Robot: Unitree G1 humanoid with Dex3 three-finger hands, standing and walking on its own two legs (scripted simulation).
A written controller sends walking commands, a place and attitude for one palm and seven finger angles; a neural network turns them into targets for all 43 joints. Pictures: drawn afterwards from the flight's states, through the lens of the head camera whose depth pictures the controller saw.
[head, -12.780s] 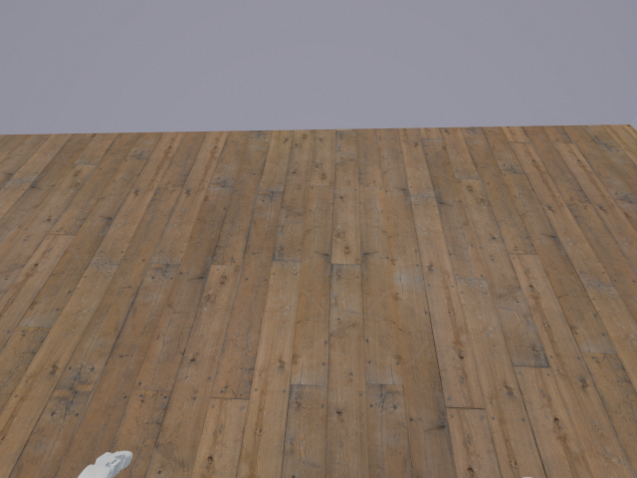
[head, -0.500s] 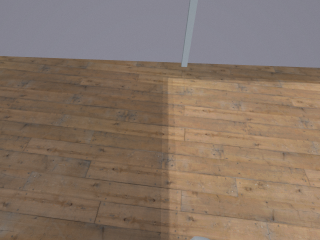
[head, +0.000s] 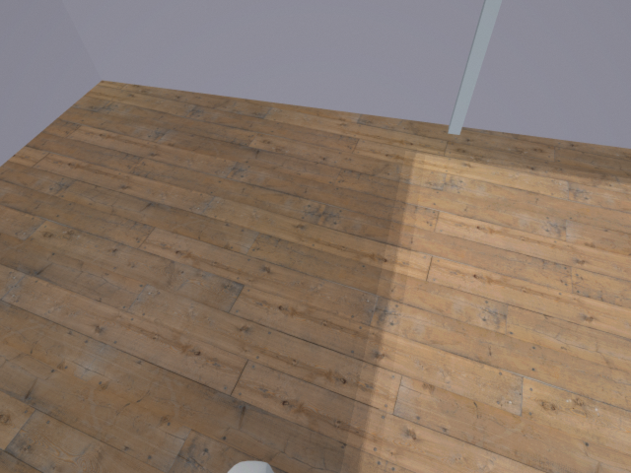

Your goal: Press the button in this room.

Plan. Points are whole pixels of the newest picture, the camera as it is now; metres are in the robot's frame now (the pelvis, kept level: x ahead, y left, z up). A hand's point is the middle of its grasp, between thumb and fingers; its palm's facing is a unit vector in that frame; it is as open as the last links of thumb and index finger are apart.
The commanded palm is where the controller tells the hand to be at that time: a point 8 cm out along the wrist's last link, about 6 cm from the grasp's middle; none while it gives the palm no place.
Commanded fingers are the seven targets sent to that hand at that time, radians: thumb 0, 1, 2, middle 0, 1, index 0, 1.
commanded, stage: turn or walk to find it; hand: left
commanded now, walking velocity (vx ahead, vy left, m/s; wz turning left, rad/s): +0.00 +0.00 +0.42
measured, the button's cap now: out of the picture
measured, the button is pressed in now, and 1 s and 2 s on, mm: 0 0 0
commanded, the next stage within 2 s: none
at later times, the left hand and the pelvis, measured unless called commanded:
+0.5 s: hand out of the picture +0.04 +0.26 -0.16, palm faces +0.20 -0.95 -0.26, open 7.4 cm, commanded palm none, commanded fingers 0.00 0.90 0.90 -0.20 -0.30 -0.20 -0.30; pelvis -0.02 +0.03 +0.00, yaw +10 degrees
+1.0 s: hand out of the picture -0.08 +0.17 -0.15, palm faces +0.44 -0.86 -0.28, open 7.3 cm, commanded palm none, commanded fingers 0.00 0.90 0.90 -0.20 -0.30 -0.20 -0.30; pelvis -0.04 -0.03 +0.00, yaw +24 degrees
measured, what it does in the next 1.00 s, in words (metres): steps on the spot, turning left: left foot, then right foot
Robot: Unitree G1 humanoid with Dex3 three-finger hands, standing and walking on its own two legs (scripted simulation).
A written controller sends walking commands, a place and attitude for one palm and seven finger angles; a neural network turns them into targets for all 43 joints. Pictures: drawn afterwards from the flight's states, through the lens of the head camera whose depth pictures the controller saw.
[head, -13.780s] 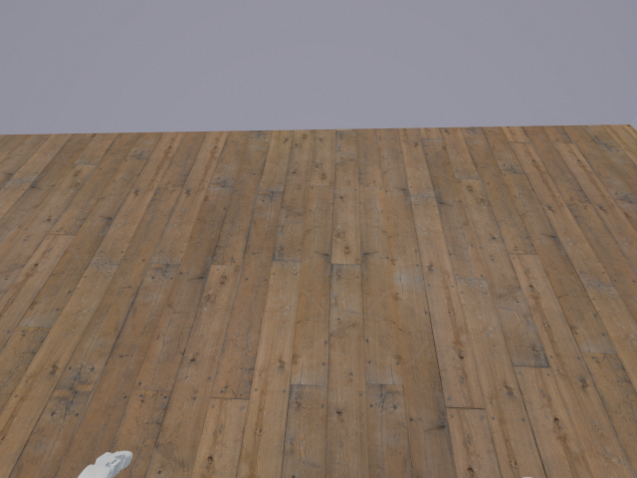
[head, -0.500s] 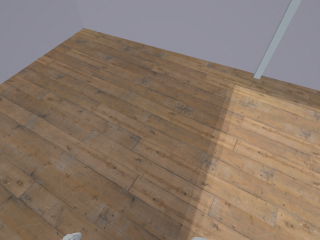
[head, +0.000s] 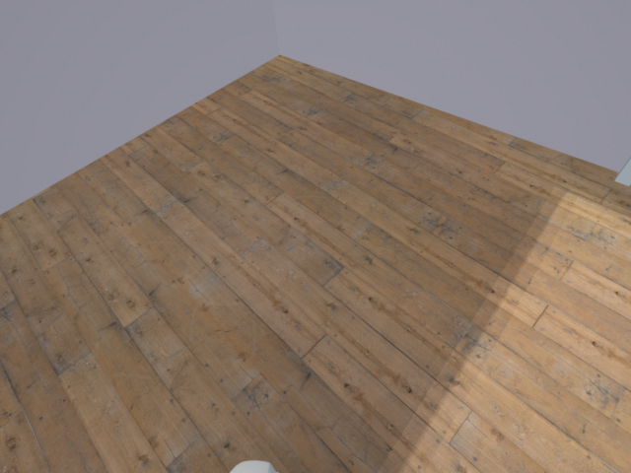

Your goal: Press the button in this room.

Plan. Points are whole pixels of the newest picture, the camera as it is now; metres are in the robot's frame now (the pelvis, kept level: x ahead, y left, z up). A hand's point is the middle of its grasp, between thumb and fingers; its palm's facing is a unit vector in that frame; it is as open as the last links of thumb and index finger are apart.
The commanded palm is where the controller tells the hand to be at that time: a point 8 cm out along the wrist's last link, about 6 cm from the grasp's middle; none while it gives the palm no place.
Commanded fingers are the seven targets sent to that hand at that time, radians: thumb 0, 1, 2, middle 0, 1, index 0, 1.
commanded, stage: turn or walk to find it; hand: left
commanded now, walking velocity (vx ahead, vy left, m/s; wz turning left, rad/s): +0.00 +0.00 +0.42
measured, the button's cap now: out of the picture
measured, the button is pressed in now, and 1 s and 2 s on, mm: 0 0 0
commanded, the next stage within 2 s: none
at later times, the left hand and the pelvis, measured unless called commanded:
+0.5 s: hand out of the picture +0.00 +0.25 -0.17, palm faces +0.23 -0.94 -0.26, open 7.4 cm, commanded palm none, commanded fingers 0.00 0.90 0.90 -0.20 -0.30 -0.20 -0.30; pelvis -0.03 +0.03 +0.00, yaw +11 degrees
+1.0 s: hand out of the picture -0.09 +0.19 -0.16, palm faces +0.45 -0.85 -0.27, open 7.3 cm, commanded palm none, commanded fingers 0.00 0.90 0.90 -0.20 -0.30 -0.20 -0.30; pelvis -0.06 -0.01 +0.00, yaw +26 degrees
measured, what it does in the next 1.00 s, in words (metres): steps on the spot, turning left: left foot, then right foot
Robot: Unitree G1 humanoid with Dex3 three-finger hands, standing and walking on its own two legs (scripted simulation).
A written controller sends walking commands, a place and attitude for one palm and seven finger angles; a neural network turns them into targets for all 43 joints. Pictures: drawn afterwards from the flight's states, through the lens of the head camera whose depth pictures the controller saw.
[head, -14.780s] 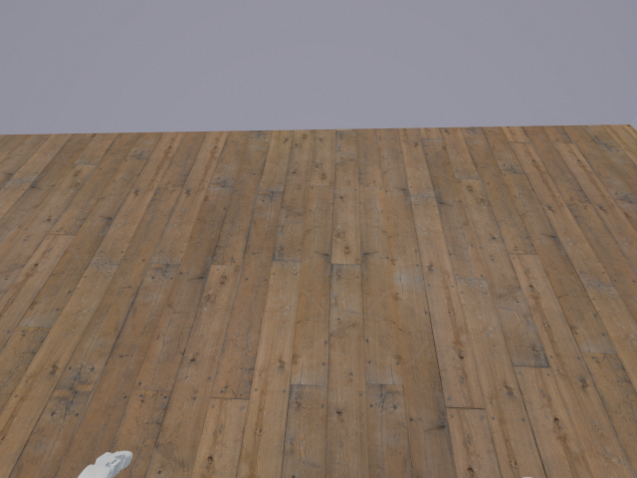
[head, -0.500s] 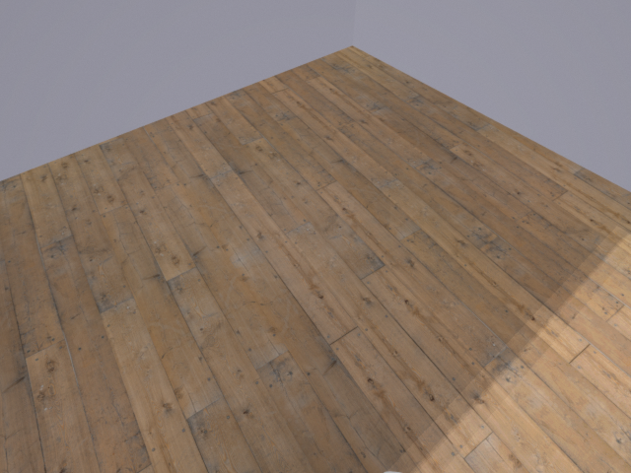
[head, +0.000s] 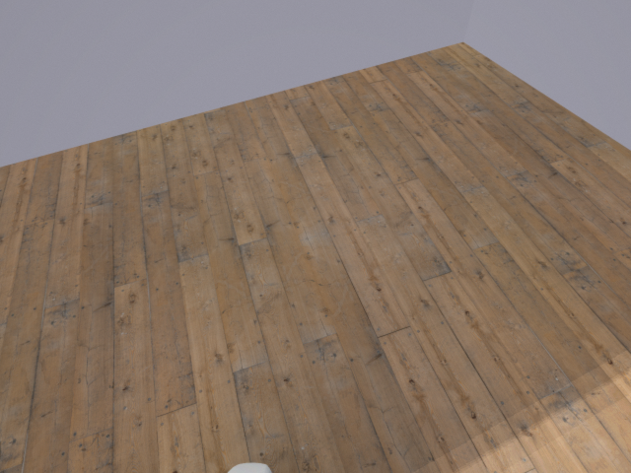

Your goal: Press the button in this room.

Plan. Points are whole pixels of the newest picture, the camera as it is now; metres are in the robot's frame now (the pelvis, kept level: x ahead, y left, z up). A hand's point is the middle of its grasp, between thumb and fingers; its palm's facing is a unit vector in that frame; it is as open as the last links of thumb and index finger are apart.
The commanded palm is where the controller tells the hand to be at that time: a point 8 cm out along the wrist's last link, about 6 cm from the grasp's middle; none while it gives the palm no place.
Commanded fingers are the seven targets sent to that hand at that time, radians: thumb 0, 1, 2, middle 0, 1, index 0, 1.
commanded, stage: turn or walk to find it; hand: left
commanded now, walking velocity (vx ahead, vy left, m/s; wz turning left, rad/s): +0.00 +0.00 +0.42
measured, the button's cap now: out of the picture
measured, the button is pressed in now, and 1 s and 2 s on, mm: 0 0 0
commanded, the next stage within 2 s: none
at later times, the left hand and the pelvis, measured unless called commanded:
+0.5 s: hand out of the picture +0.04 +0.24 -0.16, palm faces +0.20 -0.94 -0.27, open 7.4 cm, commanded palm none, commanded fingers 0.00 0.90 0.90 -0.20 -0.30 -0.20 -0.30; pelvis -0.03 +0.02 +0.00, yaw +10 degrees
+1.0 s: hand out of the picture -0.10 +0.18 -0.16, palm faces +0.44 -0.86 -0.26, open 7.3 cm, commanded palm none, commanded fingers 0.00 0.90 0.90 -0.20 -0.30 -0.20 -0.30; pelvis -0.05 -0.02 +0.00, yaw +24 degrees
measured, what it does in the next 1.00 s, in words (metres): steps on the spot, turning left: left foot, then right foot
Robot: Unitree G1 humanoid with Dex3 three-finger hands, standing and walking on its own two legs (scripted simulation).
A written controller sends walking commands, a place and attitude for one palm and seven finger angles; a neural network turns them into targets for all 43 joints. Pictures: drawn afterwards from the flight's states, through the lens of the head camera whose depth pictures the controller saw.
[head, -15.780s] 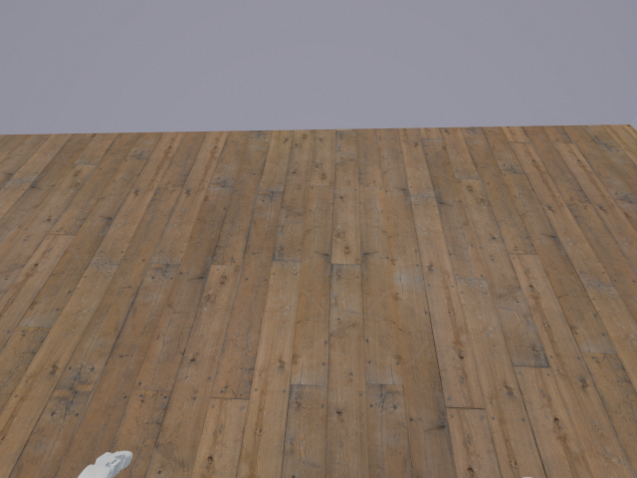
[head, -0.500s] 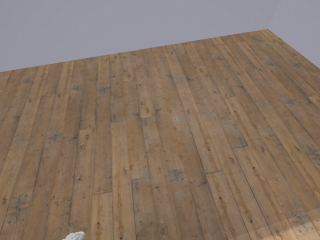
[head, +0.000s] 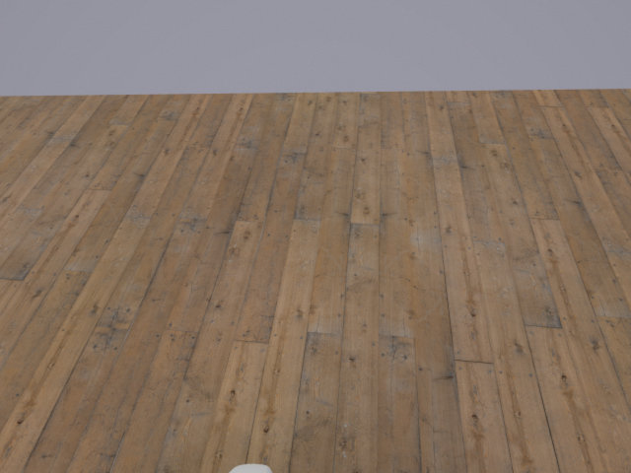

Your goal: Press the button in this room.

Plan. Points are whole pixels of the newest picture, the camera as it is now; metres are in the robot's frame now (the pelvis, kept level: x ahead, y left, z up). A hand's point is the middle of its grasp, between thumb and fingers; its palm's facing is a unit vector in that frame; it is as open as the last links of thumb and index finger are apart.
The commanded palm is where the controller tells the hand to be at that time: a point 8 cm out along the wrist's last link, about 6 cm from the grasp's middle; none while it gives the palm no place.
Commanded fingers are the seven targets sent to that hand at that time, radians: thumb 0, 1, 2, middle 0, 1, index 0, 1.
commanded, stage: turn or walk to find it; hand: left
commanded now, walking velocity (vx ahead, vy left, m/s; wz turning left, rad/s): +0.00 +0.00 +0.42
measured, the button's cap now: out of the picture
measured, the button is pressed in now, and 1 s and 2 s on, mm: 0 0 0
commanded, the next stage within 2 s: none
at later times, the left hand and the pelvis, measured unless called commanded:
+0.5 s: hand out of the picture +0.04 +0.25 -0.16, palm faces +0.20 -0.95 -0.25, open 7.4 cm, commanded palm none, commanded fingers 0.00 0.90 0.90 -0.20 -0.30 -0.20 -0.30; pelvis -0.03 +0.03 +0.00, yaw +10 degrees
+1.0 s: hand out of the picture -0.09 +0.17 -0.15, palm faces +0.45 -0.85 -0.28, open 7.3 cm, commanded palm none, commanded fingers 0.00 0.90 0.90 -0.20 -0.30 -0.20 -0.30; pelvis -0.05 -0.03 +0.00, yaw +25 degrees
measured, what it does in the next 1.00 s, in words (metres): steps on the spot, turning left: left foot, then right foot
